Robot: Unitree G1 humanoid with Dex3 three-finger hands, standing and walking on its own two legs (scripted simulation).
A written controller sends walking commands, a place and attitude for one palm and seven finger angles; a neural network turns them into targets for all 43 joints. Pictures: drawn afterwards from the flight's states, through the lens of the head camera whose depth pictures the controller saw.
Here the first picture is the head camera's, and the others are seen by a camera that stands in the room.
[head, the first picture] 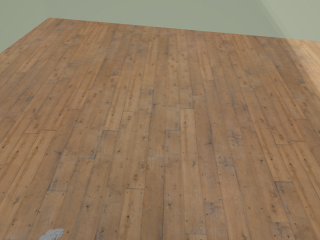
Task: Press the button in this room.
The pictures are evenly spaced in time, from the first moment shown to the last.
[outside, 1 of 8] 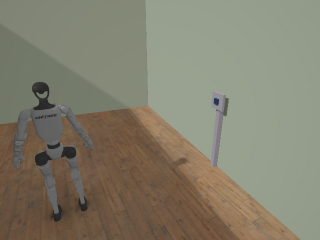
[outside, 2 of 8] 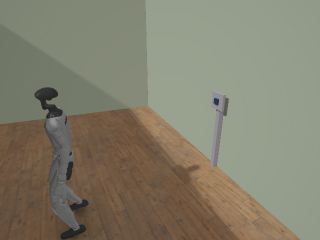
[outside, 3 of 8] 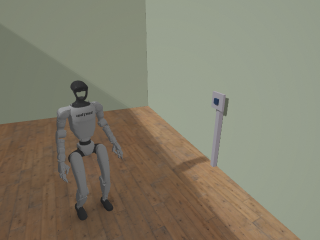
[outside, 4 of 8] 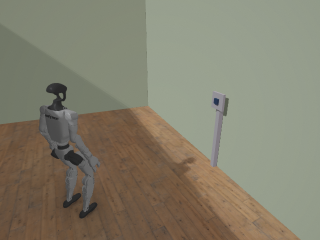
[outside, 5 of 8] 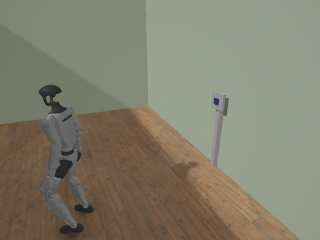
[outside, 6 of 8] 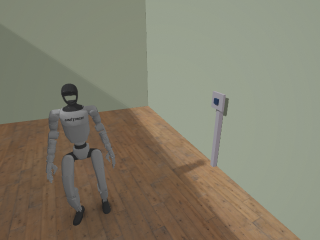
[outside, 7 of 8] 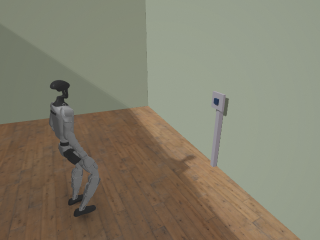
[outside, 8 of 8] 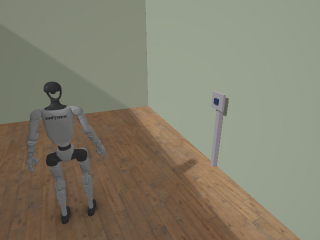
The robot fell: no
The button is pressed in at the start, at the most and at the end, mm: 0 0 0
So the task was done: no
